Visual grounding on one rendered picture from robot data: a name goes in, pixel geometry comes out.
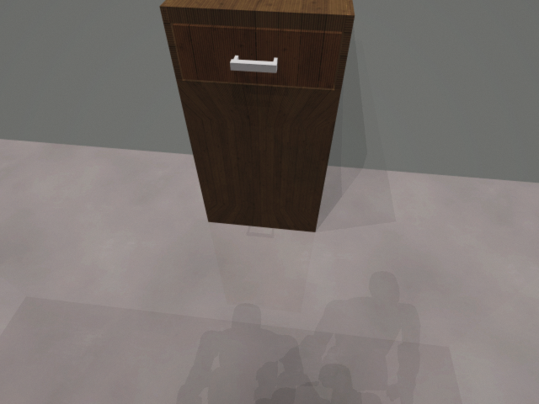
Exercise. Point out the handle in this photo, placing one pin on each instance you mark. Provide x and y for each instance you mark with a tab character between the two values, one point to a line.
253	66

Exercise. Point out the cabinet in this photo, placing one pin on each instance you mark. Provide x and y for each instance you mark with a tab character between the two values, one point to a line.
261	151

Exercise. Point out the drawer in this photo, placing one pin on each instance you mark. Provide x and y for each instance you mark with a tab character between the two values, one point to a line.
306	58

